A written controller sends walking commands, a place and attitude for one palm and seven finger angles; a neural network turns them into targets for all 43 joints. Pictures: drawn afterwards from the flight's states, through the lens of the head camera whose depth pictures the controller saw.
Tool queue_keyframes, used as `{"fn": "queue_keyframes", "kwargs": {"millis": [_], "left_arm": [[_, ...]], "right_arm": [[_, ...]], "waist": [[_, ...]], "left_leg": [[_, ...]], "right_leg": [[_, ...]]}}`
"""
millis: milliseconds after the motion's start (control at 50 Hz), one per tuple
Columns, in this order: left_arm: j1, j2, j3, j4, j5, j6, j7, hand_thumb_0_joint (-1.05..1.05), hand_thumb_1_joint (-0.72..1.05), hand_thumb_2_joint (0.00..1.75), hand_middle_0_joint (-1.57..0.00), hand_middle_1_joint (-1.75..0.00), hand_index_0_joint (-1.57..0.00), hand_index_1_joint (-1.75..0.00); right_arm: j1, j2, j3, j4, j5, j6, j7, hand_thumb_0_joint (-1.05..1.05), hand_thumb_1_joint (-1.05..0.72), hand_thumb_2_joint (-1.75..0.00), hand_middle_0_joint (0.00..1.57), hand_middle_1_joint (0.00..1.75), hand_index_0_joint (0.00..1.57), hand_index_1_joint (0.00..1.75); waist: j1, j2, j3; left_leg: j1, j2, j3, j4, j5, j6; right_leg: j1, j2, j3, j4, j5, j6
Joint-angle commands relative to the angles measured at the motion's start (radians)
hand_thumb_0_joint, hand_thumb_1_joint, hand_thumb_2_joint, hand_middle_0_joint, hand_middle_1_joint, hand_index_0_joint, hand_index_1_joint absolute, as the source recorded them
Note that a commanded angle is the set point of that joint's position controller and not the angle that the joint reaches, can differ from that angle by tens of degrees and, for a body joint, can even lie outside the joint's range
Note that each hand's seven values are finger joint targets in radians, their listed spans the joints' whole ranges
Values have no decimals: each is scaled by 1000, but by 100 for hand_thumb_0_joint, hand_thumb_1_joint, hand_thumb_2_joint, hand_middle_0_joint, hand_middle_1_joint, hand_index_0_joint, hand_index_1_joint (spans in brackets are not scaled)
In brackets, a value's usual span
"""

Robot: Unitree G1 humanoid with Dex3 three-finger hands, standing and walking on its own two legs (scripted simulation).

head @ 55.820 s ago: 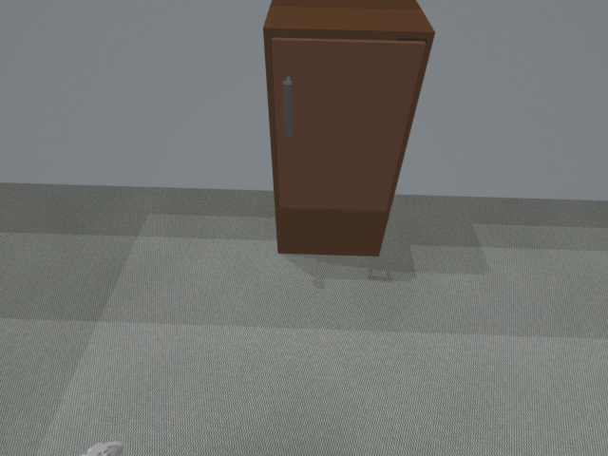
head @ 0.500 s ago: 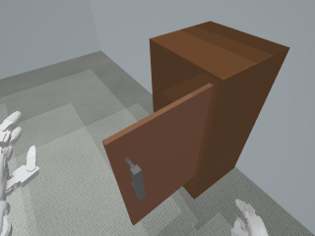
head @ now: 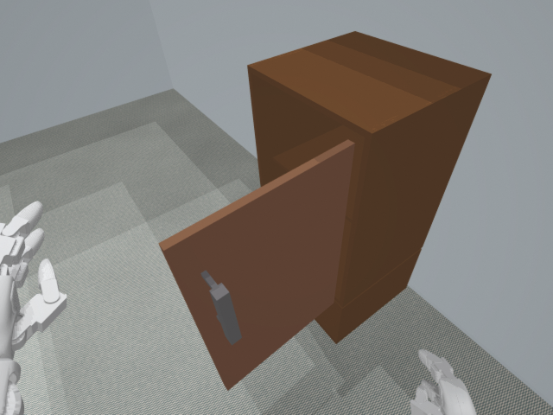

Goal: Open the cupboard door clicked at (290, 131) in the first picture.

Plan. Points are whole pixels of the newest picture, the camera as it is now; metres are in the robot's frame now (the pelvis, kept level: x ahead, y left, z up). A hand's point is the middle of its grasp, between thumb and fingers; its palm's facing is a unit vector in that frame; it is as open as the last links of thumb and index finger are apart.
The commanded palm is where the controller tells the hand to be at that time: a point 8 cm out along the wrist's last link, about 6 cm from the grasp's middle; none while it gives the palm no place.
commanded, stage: step back with the hand held close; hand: left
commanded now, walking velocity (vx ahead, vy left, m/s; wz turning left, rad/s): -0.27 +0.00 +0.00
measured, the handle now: (220, 307) +0.31 +0.14 -0.05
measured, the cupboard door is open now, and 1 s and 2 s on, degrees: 93 93 93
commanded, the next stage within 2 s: stop stepping back and stand still in 1.10 s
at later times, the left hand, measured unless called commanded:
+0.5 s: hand (7, 342) +0.14 +0.30 +0.15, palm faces +0.36 -0.79 -0.49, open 7.4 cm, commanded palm +0.08 +0.33 +0.17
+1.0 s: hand out of the picture +0.05 +0.34 +0.15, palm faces +0.46 -0.78 -0.43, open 7.4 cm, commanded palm -0.03 +0.37 +0.17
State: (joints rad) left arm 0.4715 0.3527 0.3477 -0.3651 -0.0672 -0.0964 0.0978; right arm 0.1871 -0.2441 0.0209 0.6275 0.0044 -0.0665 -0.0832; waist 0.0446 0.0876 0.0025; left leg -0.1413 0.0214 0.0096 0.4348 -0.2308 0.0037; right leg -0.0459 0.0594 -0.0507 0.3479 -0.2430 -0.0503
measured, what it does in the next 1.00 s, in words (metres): walks backwards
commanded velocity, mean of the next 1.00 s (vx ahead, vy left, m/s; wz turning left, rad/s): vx -0.31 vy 0.00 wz -0.02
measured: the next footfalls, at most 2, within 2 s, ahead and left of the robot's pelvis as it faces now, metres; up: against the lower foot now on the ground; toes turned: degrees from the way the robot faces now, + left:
right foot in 1.34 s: -0.28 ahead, -0.05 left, +0.00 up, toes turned -8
left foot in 1.46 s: -0.14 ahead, +0.13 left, +0.00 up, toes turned -3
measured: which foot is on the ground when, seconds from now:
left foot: down 0.00-1.00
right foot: down 0.00-0.94, up 0.96-1.00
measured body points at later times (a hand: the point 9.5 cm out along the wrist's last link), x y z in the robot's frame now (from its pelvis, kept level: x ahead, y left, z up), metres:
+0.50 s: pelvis -0.06 +0.04 -0.01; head -0.06 +0.04 +0.44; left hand +0.12 +0.34 +0.18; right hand +0.11 -0.21 -0.08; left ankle +0.01 +0.12 -0.74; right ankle -0.03 -0.08 -0.74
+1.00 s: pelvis -0.15 +0.07 -0.02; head -0.13 +0.09 +0.43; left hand +0.02 +0.38 +0.18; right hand +0.05 -0.16 -0.08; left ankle -0.06 +0.13 -0.74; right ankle -0.12 -0.07 -0.73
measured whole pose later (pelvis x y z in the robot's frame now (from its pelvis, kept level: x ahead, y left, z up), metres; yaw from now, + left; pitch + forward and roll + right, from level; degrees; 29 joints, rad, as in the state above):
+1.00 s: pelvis -0.15 +0.07 -0.02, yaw +2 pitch +0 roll -3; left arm 0.48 0.43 0.41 -0.52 -0.03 -0.21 0.15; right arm 0.14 -0.20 0.00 0.62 -0.01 -0.07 -0.09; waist 0.02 -0.02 0.04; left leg -0.42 -0.02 0.04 0.57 -0.15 0.08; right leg -0.36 0.06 0.07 0.68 -0.33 0.01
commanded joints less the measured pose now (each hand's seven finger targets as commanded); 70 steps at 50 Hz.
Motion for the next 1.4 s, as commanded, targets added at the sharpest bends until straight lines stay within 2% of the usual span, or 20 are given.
{"fn": "queue_keyframes", "kwargs": {"millis": [0,120,280,460,560,680,760,800,860,920,960,980,1040,1160,1240,1280,1320,1340,1360,1380], "left_arm": [[-32,208,129,-186,6,-93,19,0,90,90,-20,-30,-20,-30],[54,248,174,-270,-2,-97,36,0,90,90,-20,-30,-20,-30],[95,268,200,-302,-9,-94,58,0,90,90,-20,-30,-20,-30],[73,256,188,-308,14,-127,72,0,90,90,-20,-30,-20,-30],[30,253,211,-340,48,-156,77,0,90,90,-20,-30,-20,-30],[46,250,223,-375,45,-177,64,0,90,90,-20,-30,-20,-30],[47,248,192,-370,9,-183,70,0,90,90,-20,-30,-20,-30],[8,234,158,-361,15,-179,82,0,90,90,-20,-30,-20,-30],[-33,269,172,-367,28,-170,89,0,90,90,-20,-30,-20,-30],[-75,279,202,-409,34,-178,85,0,90,90,-20,-30,-20,-30],[-3,294,245,-374,27,-195,76,0,90,90,-20,-30,-20,-30],[-13,279,242,-393,30,-194,75,0,90,90,-20,-30,-20,-30],[24,236,199,-428,20,-184,74,0,90,90,-20,-30,-20,-30],[39,240,173,-452,0,-158,70,0,90,90,-20,-30,-20,-30],[109,274,211,-437,-22,-161,67,0,90,90,-20,-30,-20,-30],[158,312,240,-458,-24,-164,62,0,90,90,-20,-30,-20,-30],[146,384,303,-506,-32,-170,67,0,90,90,-20,-30,-20,-30],[113,413,336,-512,-33,-172,75,0,90,90,-20,-30,-20,-30],[43,372,295,-499,-29,-168,65,0,90,90,-20,-30,-20,-30],[72,312,259,-442,-20,-141,61,0,90,90,-20,-30,-20,-30]], "right_arm": [[-129,-102,-51,-172,-1,-11,-2,0,-90,-90,20,30,20,30],[-122,-102,-64,-206,8,26,-11,0,-90,-90,20,30,20,30],[-124,-101,-71,-230,14,49,-24,0,-90,-90,20,30,20,30],[-116,-129,-70,-236,10,27,-21,0,-90,-90,20,30,20,30],[-114,-134,-72,-247,2,-2,-27,0,-90,-90,20,30,20,30],[-103,-115,-78,-232,-9,-40,-15,0,-90,-90,20,30,20,30],[-61,-100,-90,-174,3,-46,3,0,-90,-90,20,30,20,30],[-67,-94,-91,-152,2,-41,4,0,-90,-90,20,30,20,30],[-86,-86,-79,-145,-6,-37,-4,0,-90,-90,20,30,20,30],[-126,-114,-71,-166,-10,-52,-22,0,-90,-90,20,30,20,30],[-118,-97,-77,-165,-37,-72,-14,0,-90,-90,20,30,20,30],[-112,-86,-77,-157,-43,-78,-6,0,-90,-90,20,30,20,30],[-107,-91,-89,-154,-27,-87,16,0,-90,-90,20,30,20,30],[-95,-87,-75,-133,-30,-93,22,0,-90,-90,20,30,20,30],[-63,-72,-67,-139,-29,-85,28,0,-90,-90,20,30,20,30],[-48,-63,-56,-141,-22,-63,29,0,-90,-90,20,30,20,30],[-91,-63,-41,-144,-26,-46,22,0,-90,-90,20,30,20,30],[-104,-62,-31,-159,-29,-54,22,0,-90,-90,20,30,20,30],[-83,-69,-42,-139,-14,-68,21,0,-90,-90,20,30,20,30],[-69,-77,-58,-147,5,-71,13,0,-90,-90,20,30,20,30]], "waist": [[-30,-99,-19],[-32,-73,-179],[-35,-57,-170],[-44,8,-29],[-33,101,-34],[-36,78,-52],[-56,-182,-122],[-65,-229,-120],[-72,-185,-77],[-39,128,-71],[-31,200,-144],[-37,130,-153],[-32,45,-163],[-42,174,-206],[-34,195,-251],[-43,24,-233],[-34,-176,-147],[-30,-184,-141],[-41,-238,-186],[-52,-270,-90]], "left_leg": [[35,7,-12,35,164,42],[58,38,-11,21,360,37],[-18,56,-35,8,370,35],[-306,84,-126,-124,-204,64],[-595,172,-250,-284,-501,113],[-537,160,-225,-226,-467,101],[-57,9,-47,173,-115,2],[14,-12,-29,356,-71,-8],[-45,3,-39,195,-4,-4],[-240,214,-237,-141,187,75],[-336,331,-379,-294,-85,134],[-370,353,-392,-302,-189,150],[-181,289,-238,-234,-67,138],[-67,211,-148,-360,-186,39],[6,120,-35,-305,-128,-74],[78,13,74,14,1,-68],[-12,-15,33,406,-18,-28],[-147,11,4,466,-52,-22],[-176,-11,-22,502,-57,-30],[-250,11,-31,424,-15,-15]], "right_leg": [[-200,-158,129,-97,319,66],[-113,-136,87,12,468,70],[-117,-121,97,57,430,58],[-129,-88,115,27,-61,48],[90,-11,69,270,-44,63],[24,1,106,257,-69,38],[-426,-169,294,-57,-147,-51],[-534,-279,360,-101,-77,-90],[-460,-244,278,5,173,-48],[-242,-3,105,311,39,62],[-170,40,126,626,-248,59],[-164,35,150,739,-237,57],[-298,12,116,705,-238,57],[-236,51,-12,446,-311,37],[-115,65,-85,43,-292,-5],[-223,-84,26,-154,-146,-54],[-420,-325,203,-210,-19,-94],[-344,-369,205,-155,142,-121],[-295,-343,181,-100,100,-132],[-205,-292,146,-33,255,-112]]}}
